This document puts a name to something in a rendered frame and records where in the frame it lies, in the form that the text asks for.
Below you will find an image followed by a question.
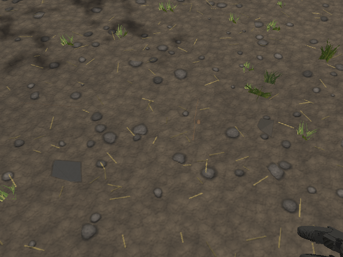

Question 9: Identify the robot right hand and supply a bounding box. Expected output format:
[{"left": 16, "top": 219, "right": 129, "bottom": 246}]
[{"left": 297, "top": 226, "right": 343, "bottom": 257}]

